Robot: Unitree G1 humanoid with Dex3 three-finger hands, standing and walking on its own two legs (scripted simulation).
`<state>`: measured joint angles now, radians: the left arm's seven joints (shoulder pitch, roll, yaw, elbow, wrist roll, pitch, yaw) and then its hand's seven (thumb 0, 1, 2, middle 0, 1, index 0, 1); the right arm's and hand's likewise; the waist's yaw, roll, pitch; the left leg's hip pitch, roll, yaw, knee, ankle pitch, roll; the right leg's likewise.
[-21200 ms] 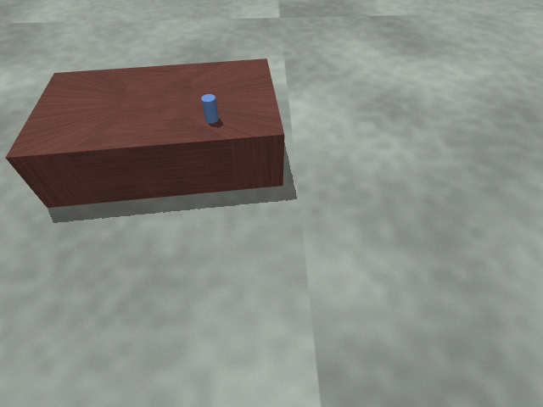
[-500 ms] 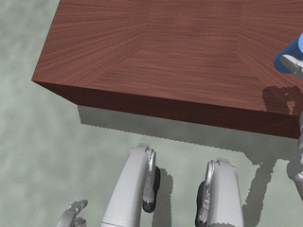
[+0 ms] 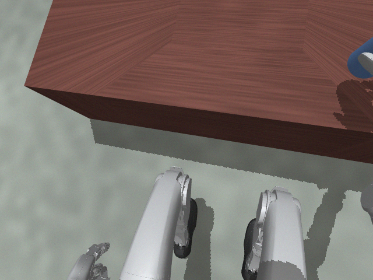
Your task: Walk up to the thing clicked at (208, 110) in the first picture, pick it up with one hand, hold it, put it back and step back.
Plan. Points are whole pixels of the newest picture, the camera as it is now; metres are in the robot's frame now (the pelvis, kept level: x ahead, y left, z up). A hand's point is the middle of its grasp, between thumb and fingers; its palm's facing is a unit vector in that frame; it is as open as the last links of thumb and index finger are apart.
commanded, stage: lower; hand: right
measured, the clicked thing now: out of the picture +0.55 -0.25 -0.02
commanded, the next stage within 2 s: loosen in 0.82 s
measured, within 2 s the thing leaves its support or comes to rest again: rests again in 1.18 s
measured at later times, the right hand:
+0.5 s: hand out of the picture +0.56 -0.26 -0.05, palm faces +0.30 +0.95 -0.02, open 9.6 cm
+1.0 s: hand out of the picture +0.57 -0.27 -0.07, palm faces +0.32 +0.95 -0.02, open 9.6 cm
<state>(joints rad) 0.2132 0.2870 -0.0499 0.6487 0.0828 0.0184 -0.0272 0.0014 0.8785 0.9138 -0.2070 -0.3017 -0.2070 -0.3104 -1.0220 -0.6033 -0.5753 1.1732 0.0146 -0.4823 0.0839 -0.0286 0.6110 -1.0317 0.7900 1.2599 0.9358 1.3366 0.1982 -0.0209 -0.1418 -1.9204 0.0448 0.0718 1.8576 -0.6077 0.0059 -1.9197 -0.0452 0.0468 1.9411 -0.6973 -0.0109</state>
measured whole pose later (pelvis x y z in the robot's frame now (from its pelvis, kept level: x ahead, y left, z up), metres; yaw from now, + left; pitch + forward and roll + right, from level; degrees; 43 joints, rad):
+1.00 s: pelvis -0.02 +0.00 -0.09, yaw +1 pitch +37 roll +6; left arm 0.23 0.32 -0.10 0.62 0.10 0.08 -0.03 0.00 0.87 0.92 -0.21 -0.29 -0.20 -0.31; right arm -1.16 -0.72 -0.58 1.18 -0.05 -0.43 0.06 0.00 0.61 -1.00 0.82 1.24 0.95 1.31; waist 0.25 -0.01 -0.07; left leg -2.15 0.06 0.08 2.11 -0.60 0.00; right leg -2.17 -0.03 0.07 2.21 -0.70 -0.02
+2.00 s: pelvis -0.02 +0.00 -0.08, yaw +1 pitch +37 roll +6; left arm 0.23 0.31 -0.09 0.60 0.08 0.11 -0.02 0.00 0.86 0.91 -0.21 -0.29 -0.20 -0.31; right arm -1.11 -0.73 -0.63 1.04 -0.05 -0.34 0.07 0.00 0.12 -0.30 0.36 0.32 0.36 0.32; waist 0.24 -0.02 -0.07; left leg -2.12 0.05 0.08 2.08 -0.60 0.00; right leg -2.13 -0.04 0.07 2.18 -0.70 -0.02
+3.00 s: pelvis +0.05 -0.01 +0.21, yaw -1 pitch +20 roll +5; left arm 0.30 0.23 -0.03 0.61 -0.01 0.07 0.06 0.00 0.90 0.90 -0.20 -0.29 -0.20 -0.30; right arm -0.22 -0.38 -0.34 0.63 -0.01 -0.09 -0.12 -0.01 0.45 -0.08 0.08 0.07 0.09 0.07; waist 0.10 0.01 -0.11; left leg -0.94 -0.01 0.08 1.01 -0.42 -0.01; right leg -0.96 -0.07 0.03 1.14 -0.53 -0.01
